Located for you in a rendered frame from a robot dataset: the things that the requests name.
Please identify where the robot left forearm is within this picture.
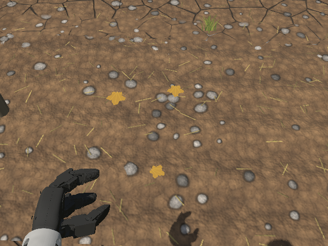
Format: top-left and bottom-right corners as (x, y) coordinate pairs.
(22, 228), (62, 246)

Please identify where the robot left hand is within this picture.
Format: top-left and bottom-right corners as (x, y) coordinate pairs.
(31, 168), (110, 238)

